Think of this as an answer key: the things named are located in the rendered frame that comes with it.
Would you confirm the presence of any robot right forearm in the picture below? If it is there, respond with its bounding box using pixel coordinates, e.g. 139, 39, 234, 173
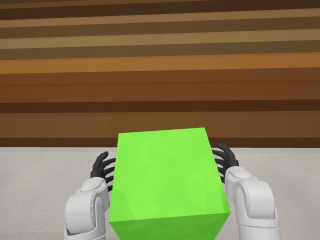
224, 166, 282, 240

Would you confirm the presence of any carton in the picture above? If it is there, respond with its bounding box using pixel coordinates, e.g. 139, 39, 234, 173
108, 127, 231, 240

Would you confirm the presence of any robot left hand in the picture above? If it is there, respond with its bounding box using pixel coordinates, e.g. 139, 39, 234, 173
90, 151, 116, 192

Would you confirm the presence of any robot left forearm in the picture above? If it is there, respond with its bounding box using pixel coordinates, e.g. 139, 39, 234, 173
64, 177, 110, 240

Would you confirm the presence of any robot right hand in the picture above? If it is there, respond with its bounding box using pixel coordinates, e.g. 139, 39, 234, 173
212, 142, 239, 183

